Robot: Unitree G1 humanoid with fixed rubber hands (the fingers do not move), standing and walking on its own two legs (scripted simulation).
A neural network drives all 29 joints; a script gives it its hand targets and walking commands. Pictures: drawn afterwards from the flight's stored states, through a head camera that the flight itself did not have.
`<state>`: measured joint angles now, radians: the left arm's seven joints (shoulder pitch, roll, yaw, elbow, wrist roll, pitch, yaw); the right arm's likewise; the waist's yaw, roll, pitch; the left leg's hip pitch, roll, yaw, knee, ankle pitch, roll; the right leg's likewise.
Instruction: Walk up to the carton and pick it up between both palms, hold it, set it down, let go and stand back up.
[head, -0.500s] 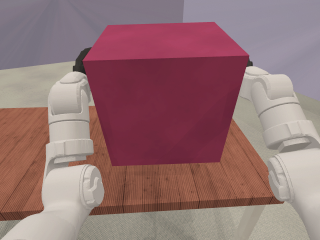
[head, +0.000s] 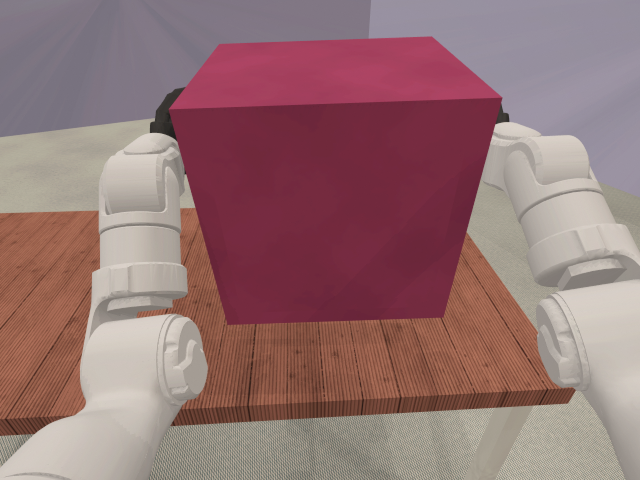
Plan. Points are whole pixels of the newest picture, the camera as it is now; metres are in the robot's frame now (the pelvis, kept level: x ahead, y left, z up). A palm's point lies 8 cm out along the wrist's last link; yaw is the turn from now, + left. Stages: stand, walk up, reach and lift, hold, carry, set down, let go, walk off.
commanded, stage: hold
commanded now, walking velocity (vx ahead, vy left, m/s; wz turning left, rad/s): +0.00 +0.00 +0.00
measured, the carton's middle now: (330, 179) +0.40 +0.01 +0.27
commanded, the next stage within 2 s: none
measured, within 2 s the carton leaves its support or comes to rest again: neither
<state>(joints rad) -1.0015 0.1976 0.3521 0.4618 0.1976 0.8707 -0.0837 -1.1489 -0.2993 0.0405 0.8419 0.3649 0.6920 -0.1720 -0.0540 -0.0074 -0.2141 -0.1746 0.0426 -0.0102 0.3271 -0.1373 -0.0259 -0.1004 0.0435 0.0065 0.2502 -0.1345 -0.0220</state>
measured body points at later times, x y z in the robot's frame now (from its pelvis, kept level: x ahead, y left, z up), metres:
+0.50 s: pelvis +0.00 +0.00 +0.00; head -0.09 +0.01 +0.44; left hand +0.38 +0.19 +0.32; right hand +0.39 -0.17 +0.32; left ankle +0.02 +0.13 -0.75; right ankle +0.00 -0.11 -0.75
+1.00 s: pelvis +0.01 +0.00 +0.00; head -0.09 +0.01 +0.44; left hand +0.38 +0.19 +0.32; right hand +0.39 -0.17 +0.32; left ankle +0.02 +0.13 -0.75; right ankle +0.00 -0.11 -0.75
